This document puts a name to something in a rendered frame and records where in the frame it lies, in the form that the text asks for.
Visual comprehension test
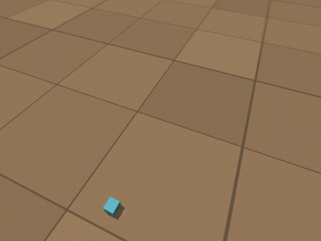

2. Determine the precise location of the small box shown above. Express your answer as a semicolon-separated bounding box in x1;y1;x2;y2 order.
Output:
103;197;121;216

